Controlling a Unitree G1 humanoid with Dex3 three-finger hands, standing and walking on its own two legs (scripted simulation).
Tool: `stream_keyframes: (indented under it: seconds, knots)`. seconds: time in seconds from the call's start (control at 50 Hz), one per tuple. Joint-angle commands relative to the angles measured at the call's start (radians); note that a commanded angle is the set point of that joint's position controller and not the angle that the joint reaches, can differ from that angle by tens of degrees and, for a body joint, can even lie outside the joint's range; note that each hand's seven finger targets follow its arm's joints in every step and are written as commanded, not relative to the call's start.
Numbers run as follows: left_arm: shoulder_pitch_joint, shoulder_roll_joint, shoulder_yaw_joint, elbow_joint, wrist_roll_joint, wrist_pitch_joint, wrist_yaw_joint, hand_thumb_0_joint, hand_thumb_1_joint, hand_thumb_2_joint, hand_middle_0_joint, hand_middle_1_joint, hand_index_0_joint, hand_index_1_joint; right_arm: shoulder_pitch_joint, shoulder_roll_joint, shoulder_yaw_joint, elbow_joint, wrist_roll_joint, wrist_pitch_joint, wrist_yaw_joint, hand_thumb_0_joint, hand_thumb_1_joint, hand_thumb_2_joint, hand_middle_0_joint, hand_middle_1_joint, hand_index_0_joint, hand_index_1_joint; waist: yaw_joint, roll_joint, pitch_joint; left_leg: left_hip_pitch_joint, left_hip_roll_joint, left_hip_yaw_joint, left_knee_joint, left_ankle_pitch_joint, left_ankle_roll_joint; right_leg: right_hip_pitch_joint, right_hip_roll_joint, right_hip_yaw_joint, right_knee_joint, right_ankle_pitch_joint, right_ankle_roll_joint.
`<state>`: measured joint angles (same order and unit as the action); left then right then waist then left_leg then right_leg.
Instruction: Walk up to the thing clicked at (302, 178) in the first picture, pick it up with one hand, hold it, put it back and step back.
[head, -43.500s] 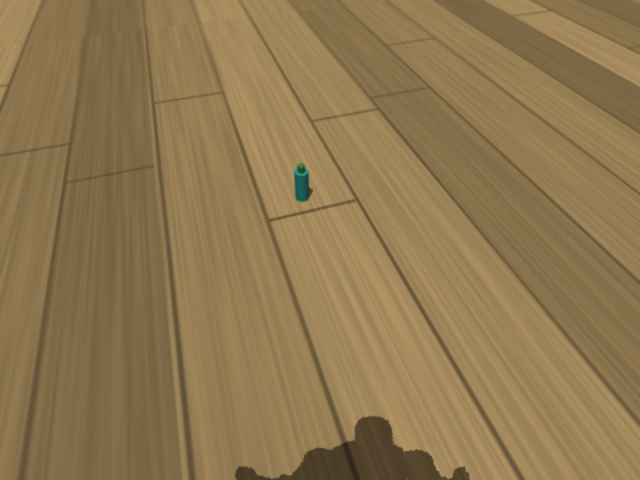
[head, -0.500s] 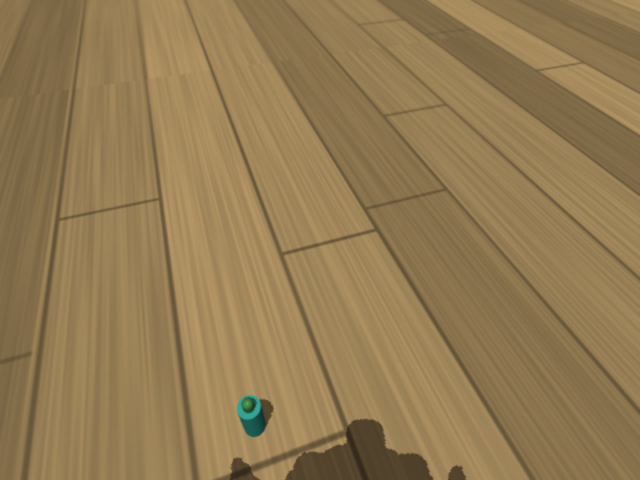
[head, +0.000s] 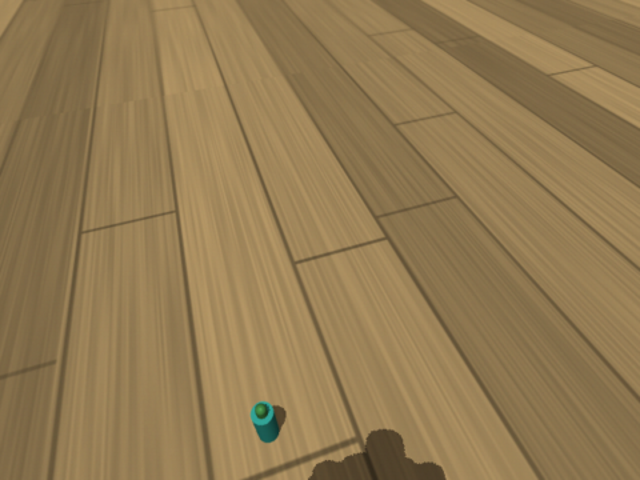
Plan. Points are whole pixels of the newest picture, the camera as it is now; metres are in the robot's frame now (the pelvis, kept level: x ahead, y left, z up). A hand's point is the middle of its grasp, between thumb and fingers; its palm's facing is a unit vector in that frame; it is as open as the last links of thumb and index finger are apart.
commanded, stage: stand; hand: left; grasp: from the side
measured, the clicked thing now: (264, 420) +0.42 +0.21 -0.68
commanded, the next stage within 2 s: step back in 1.34 s
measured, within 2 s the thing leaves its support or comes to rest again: neither
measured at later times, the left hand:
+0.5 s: hand out of the picture +0.07 +0.24 -0.16, palm faces -0.02 -0.94 -0.34, open 7.3 cm
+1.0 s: hand out of the picture +0.10 +0.24 -0.15, palm faces -0.02 -0.94 -0.34, open 7.3 cm
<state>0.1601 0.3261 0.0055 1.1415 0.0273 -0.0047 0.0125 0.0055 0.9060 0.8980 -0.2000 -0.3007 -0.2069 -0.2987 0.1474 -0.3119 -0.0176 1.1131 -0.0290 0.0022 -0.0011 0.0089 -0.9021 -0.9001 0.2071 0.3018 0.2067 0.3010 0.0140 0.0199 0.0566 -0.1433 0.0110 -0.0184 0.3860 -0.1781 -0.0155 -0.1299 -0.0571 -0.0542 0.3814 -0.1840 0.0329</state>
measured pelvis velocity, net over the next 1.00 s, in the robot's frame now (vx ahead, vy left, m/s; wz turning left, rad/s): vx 0.03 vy -0.01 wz -0.01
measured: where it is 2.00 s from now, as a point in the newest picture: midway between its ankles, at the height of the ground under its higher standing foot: outside the picture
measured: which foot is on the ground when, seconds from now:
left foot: down 0.00-1.00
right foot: down 0.00-1.00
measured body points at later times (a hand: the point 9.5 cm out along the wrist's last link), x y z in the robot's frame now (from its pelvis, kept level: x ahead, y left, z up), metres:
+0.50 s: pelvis +0.01 -0.01 +0.00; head +0.02 -0.01 +0.45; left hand +0.07 +0.29 -0.13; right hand +0.07 -0.30 -0.14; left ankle +0.02 +0.13 -0.74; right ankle +0.02 -0.14 -0.74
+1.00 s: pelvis +0.03 -0.01 +0.00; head +0.03 -0.01 +0.45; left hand +0.10 +0.29 -0.13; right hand +0.10 -0.31 -0.13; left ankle +0.02 +0.13 -0.74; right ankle +0.02 -0.14 -0.74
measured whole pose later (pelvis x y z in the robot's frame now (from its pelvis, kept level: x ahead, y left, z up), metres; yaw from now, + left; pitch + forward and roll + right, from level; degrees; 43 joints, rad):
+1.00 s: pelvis +0.03 -0.01 +0.00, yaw -1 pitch -2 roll +0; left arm 0.09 0.33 0.02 1.16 0.02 -0.01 0.00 0.00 0.91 0.90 -0.20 -0.30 -0.21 -0.30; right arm 0.10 -0.34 0.00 1.14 -0.02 -0.01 0.00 0.01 -0.90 -0.90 0.21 0.30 0.21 0.30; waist 0.00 0.01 0.05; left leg -0.10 0.03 -0.01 0.32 -0.18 -0.03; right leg -0.09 -0.03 -0.05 0.31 -0.18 0.02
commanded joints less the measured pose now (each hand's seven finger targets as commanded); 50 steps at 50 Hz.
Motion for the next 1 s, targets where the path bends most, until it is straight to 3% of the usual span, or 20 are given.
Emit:
stream_keyframes:
  seconds: [0.0, 0.1, 0.36, 0.48, 0.52, 0.62, 0.68, 0.84, 0.98]
  knots:
    - [-0.050, 0.205, 0.034, -0.036, -0.002, -0.026, 0.015, 0.000, 0.900, 0.900, -0.200, -0.300, -0.200, -0.301, -0.032, -0.189, -0.031, -0.041, 0.006, -0.018, -0.016, 0.000, -0.900, -0.900, 0.200, 0.300, 0.200, 0.300, -0.005, -0.011, -0.020, -0.031, 0.088, -0.086, -0.100, -0.008, 0.029, 0.004, -0.078, 0.098, -0.097, -0.010, -0.037]
    - [-0.065, 0.213, 0.035, -0.029, -0.003, -0.026, 0.015, 0.000, 0.900, 0.900, -0.200, -0.300, -0.200, -0.301, -0.037, -0.196, -0.031, -0.033, 0.006, -0.017, -0.013, 0.000, -0.900, -0.900, 0.200, 0.300, 0.200, 0.300, -0.005, -0.022, -0.011, -0.030, 0.089, -0.082, -0.103, -0.009, 0.027, -0.005, -0.077, 0.100, -0.113, -0.046, -0.037]
    - [-0.078, 0.217, 0.040, -0.017, -0.008, -0.026, 0.008, 0.000, 0.900, 0.900, -0.200, -0.300, -0.200, -0.301, -0.044, -0.209, -0.025, -0.020, 0.009, -0.020, -0.013, 0.000, -0.900, -0.900, 0.200, 0.300, 0.200, 0.300, -0.006, -0.014, -0.035, -0.001, 0.102, -0.077, -0.108, 0.028, 0.026, 0.012, -0.080, 0.105, -0.117, -0.002, -0.040]
    - [-0.088, 0.212, 0.043, -0.020, -0.009, -0.028, 0.009, 0.000, 0.900, 0.900, -0.200, -0.300, -0.200, -0.301, -0.049, -0.217, -0.023, -0.023, 0.010, -0.022, -0.016, 0.000, -0.900, -0.900, 0.200, 0.300, 0.200, 0.300, -0.008, -0.016, -0.070, 0.020, 0.112, -0.069, -0.103, 0.102, 0.030, 0.047, -0.087, 0.106, -0.105, 0.120, -0.041]
    - [-0.086, 0.209, 0.042, -0.019, -0.009, -0.027, 0.008, 0.000, 0.900, 0.900, -0.200, -0.300, -0.200, -0.301, -0.055, -0.217, -0.022, -0.021, 0.011, -0.023, -0.015, 0.000, -0.900, -0.900, 0.200, 0.300, 0.200, 0.300, -0.007, -0.018, -0.056, 0.025, 0.110, -0.070, -0.107, 0.099, 0.025, 0.033, -0.080, 0.099, -0.112, 0.093, -0.037]
    - [-0.086, 0.212, 0.044, -0.022, -0.011, -0.027, 0.006, 0.000, 0.900, 0.900, -0.200, -0.300, -0.200, -0.301, -0.055, -0.218, -0.019, -0.021, 0.011, -0.023, -0.017, 0.000, -0.900, -0.900, 0.200, 0.300, 0.200, 0.300, -0.007, -0.009, -0.067, 0.029, 0.112, -0.062, -0.105, 0.138, 0.026, 0.052, -0.082, 0.097, -0.102, 0.159, -0.038]
    - [-0.095, 0.211, 0.045, -0.024, -0.011, -0.024, 0.006, 0.000, 0.900, 0.900, -0.200, -0.300, -0.200, -0.301, -0.062, -0.220, -0.021, -0.022, 0.011, -0.024, -0.018, 0.000, -0.900, -0.900, 0.200, 0.300, 0.200, 0.300, -0.007, -0.013, -0.064, 0.034, 0.116, -0.065, -0.110, 0.133, 0.023, 0.047, -0.081, 0.095, -0.100, 0.137, -0.038]
    - [-0.096, 0.210, 0.045, -0.029, -0.012, -0.027, 0.006, 0.000, 0.900, 0.900, -0.200, -0.300, -0.200, -0.300, -0.064, -0.226, -0.021, -0.026, 0.013, -0.026, -0.017, 0.000, -0.900, -0.900, 0.200, 0.300, 0.200, 0.300, -0.011, -0.021, -0.084, 0.057, 0.122, -0.058, -0.100, 0.192, 0.026, 0.062, -0.086, 0.094, -0.098, 0.196, -0.037]
    - [-0.097, 0.213, 0.046, -0.035, -0.012, -0.026, 0.005, 0.000, 0.900, 0.900, -0.200, -0.300, -0.200, -0.300, -0.076, -0.229, -0.022, -0.030, 0.012, -0.026, -0.017, 0.000, -0.900, -0.900, 0.200, 0.300, 0.200, 0.300, -0.009, -0.016, -0.082, 0.050, 0.123, -0.058, -0.103, 0.179, 0.026, 0.068, -0.086, 0.093, -0.101, 0.186, -0.038]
